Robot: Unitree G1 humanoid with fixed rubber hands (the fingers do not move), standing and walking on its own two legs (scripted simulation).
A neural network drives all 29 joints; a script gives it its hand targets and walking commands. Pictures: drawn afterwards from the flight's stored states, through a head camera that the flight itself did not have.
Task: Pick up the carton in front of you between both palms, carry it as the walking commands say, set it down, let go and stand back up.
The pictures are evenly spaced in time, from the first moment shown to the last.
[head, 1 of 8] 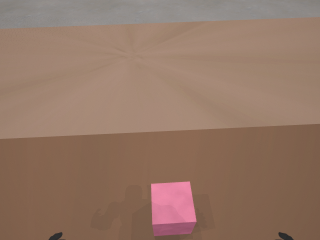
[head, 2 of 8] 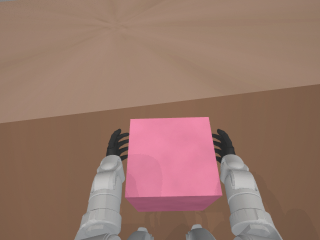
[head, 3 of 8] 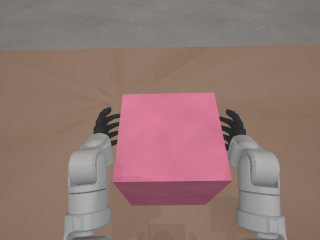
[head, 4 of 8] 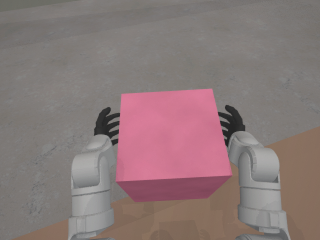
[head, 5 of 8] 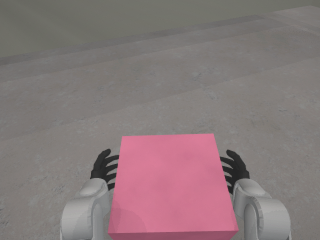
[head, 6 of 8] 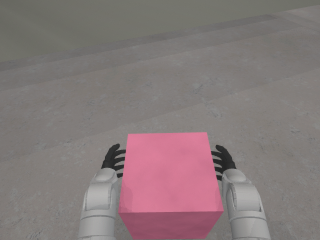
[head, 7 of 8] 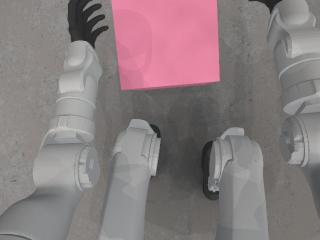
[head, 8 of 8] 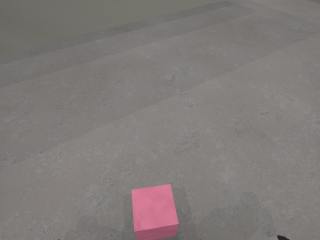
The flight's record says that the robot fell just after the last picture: no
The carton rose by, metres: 0.68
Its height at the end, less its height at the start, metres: -0.34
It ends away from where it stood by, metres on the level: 5.66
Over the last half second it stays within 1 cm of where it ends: yes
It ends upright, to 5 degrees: yes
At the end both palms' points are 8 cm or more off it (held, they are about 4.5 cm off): yes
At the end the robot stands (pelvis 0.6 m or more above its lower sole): yes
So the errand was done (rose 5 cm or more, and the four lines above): yes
